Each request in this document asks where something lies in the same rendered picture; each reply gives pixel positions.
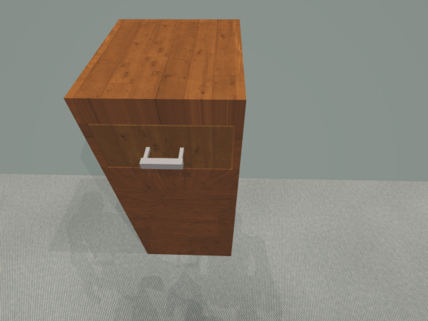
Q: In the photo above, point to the handle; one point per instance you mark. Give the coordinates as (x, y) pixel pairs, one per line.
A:
(161, 163)

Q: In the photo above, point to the cabinet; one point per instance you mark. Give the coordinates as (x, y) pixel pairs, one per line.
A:
(169, 71)

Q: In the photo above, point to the drawer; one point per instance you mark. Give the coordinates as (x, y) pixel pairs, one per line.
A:
(205, 146)

